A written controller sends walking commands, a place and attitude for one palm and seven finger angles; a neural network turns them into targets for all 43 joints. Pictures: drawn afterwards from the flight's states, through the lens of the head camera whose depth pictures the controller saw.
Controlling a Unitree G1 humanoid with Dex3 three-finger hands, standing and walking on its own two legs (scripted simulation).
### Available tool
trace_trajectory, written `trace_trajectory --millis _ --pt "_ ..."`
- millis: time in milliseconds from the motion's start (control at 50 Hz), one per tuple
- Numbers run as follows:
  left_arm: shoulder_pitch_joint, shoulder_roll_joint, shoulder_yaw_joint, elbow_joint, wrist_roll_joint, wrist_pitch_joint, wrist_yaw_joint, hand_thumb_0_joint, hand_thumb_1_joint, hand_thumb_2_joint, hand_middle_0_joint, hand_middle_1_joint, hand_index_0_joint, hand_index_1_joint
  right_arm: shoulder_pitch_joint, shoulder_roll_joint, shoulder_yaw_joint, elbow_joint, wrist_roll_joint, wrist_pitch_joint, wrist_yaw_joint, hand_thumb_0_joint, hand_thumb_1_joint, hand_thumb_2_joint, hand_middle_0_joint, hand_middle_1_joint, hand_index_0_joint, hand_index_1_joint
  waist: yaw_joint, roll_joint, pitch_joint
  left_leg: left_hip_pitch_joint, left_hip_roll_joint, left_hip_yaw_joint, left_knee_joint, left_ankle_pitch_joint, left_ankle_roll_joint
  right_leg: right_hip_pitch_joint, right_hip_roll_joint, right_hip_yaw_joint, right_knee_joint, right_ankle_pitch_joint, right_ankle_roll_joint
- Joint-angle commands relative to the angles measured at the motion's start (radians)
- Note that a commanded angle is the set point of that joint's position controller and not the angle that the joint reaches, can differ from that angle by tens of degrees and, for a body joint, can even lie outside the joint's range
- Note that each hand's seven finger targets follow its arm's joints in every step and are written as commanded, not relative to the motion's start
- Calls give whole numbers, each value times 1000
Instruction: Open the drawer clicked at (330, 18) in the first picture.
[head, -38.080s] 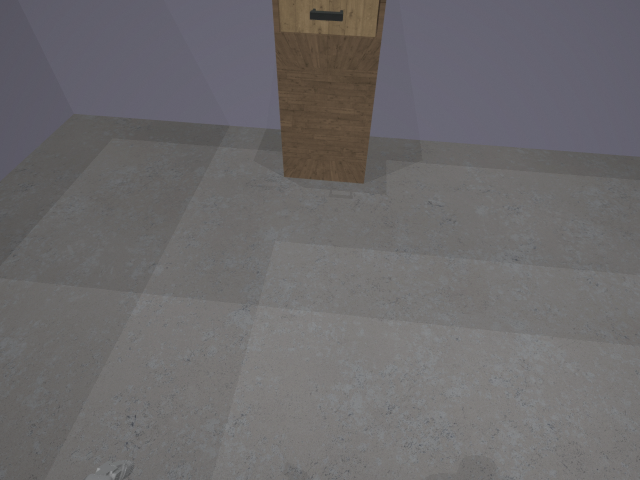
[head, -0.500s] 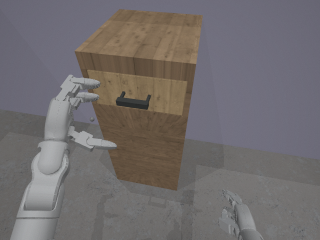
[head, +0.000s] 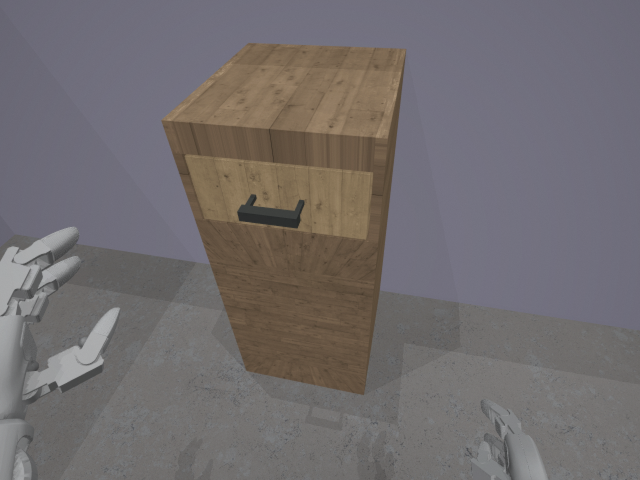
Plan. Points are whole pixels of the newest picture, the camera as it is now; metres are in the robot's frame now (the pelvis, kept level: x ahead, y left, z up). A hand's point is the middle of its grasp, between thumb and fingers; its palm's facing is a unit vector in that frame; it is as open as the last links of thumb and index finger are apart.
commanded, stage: draw the hand back to the body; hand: left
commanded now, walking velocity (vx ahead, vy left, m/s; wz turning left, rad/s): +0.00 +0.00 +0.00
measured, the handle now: (272, 209) +0.59 +0.17 +0.01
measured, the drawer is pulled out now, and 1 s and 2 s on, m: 0.00 0.00 0.00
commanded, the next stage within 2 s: step back with the hand held close in 0.28 s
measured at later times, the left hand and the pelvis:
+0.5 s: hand (67, 348) +0.17 +0.25 +0.18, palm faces +0.43 -0.80 -0.42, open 7.4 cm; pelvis -0.01 +0.00 +0.00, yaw +3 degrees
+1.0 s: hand (11, 411) +0.12 +0.26 +0.18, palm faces +0.39 -0.80 -0.46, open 7.4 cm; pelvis -0.06 +0.02 -0.01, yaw +2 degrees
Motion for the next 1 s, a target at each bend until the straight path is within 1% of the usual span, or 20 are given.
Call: trace_trajectory --millis 0,60,140,220,280,300,360,380,400,440,480,500,520,580,600,700,840,900,960,980 --pt "-81 162 103 -231 2 -80 21 0 795 855 -207 -367 -207 -367 -150 -74 -28 -162 3 -87 -10 0 -900 -900 200 300 200 300 -8 -38 -6 -8 -21 61 -35 155 28 -56 -29 0 -108 109 38" --pt "-147 161 94 -212 9 -85 31 0 900 900 -200 -300 -200 -300 -142 -74 -25 -155 2 -99 -16 0 -900 -900 200 300 200 300 -16 -40 30 -18 -21 47 -42 97 32 -80 -36 6 -117 18 38" --pt "-157 150 90 -179 9 -84 35 0 900 900 -200 -300 -200 -300 -151 -67 -21 -153 -2 -106 -27 0 -900 -900 200 300 200 300 -8 -43 51 -17 -24 45 -45 44 35 -96 -41 14 -136 -71 37" --pt "-142 156 93 -209 14 -90 35 0 900 900 -200 -300 -200 -300 -149 -65 -16 -151 -4 -119 -23 0 -900 -900 200 300 200 300 3 4 -5 -7 -22 37 -54 80 28 -50 -44 8 -106 -12 30" --pt "-112 165 111 -211 12 -89 38 0 900 900 -200 -300 -200 -300 -152 -64 -15 -150 -9 -122 -20 0 -900 -900 200 300 200 300 12 -38 -25 -19 -20 36 -54 125 28 -16 -39 0 -86 57 31" --pt "-106 172 118 -210 11 -86 36 0 900 900 -200 -300 -200 -300 -155 -66 -17 -149 -8 -124 -22 0 -900 -900 200 300 200 300 14 -24 -26 -15 -20 39 -50 128 26 -16 -38 3 -93 60 31" --pt "-124 167 111 -220 15 -87 35 0 900 900 -200 -300 -200 -300 -146 -62 -14 -147 -7 -124 -18 0 -900 -900 200 300 200 300 8 6 -9 -25 -19 36 -56 137 23 -17 -41 -2 -82 75 29" --pt "-117 230 202 -194 18 -107 32 0 900 900 -200 -300 -200 -300 -116 -111 -37 -170 -1 -86 -5 0 -900 -900 200 300 200 300 -38 -53 95 -137 3 -14 -7 113 48 -154 -95 40 -129 32 33" --pt "-110 232 203 -185 23 -114 25 0 900 900 -200 -300 -200 -300 -122 -94 -41 -170 1 -67 -1 0 -900 -900 200 300 200 300 -31 -73 107 -134 -3 -14 22 92 43 -192 -117 52 -156 3 25" --pt "-60 173 137 -179 39 -119 28 0 900 900 -200 -300 -200 -300 -117 -91 -39 -175 -5 -48 3 0 -900 -900 200 300 200 300 -50 -140 56 -133 -8 -14 100 93 41 -202 -166 75 -155 -26 4" --pt "17 160 133 -222 41 -121 38 0 900 900 -200 -300 -200 -300 -72 -102 -52 -184 -13 -25 2 0 -900 -900 200 300 200 300 -60 -111 -38 -150 0 -22 142 136 34 -138 -196 74 -96 61 -25" --pt "37 177 153 -264 39 -126 43 0 900 900 -200 -300 -200 -300 -77 -106 -57 -194 -13 -22 -2 0 -900 -900 200 300 200 300 -54 -58 -78 -148 3 -23 133 198 33 -103 -195 64 -59 154 -32" --pt "74 177 157 -277 38 -127 50 0 900 900 -200 -300 -200 -300 -56 -105 -59 -200 -13 -10 -4 0 -900 -900 200 300 200 300 -61 -70 -123 -166 19 -42 117 284 29 -52 -187 34 -7 212 -32" --pt "114 234 210 -365 27 -132 55 0 900 900 -200 -300 -200 -300 -71 -106 -63 -232 5 5 0 0 -900 -900 200 300 200 300 -54 -21 -212 -174 47 -54 69 462 30 22 -142 8 93 358 -2" --pt "116 254 223 -398 25 -131 56 0 900 900 -200 -300 -200 -300 -79 -108 -64 -238 4 7 -6 0 -900 -900 200 300 200 300 -50 26 -220 -181 55 -71 46 508 29 30 -120 -3 120 379 9" --pt "122 267 236 -412 22 -134 55 0 900 900 -200 -300 -200 -300 -84 -115 -65 -241 3 10 -6 0 -900 -900 200 300 200 300 -44 43 -219 -221 78 -91 17 548 35 35 -71 -10 153 361 31" --pt "116 233 223 -313 22 -142 46 0 900 900 -200 -300 -200 -300 -83 -124 -61 -236 -1 14 8 0 -900 -900 200 300 200 300 -51 18 -141 -393 103 -109 -42 224 55 17 -67 12 158 180 34" --pt "91 244 230 -306 26 -148 44 0 900 900 -200 -300 -200 -300 -86 -129 -62 -240 1 16 10 0 -900 -900 200 300 200 300 -54 -20 -117 -451 71 -88 -28 11 55 -15 -93 53 94 89 26" --pt "49 237 203 -301 31 -157 49 0 900 900 -200 -300 -200 -300 -75 -115 -57 -240 3 19 14 0 -900 -900 200 300 200 300 -66 -110 -71 -410 13 -38 62 -149 40 -163 -158 129 -60 -125 2" --pt "29 234 187 -313 31 -160 52 0 900 900 -200 -300 -200 -300 -69 -118 -58 -238 5 18 14 0 -900 -900 200 300 200 300 -71 -112 -57 -365 -4 -16 110 -163 31 -236 -181 146 -108 -205 -8"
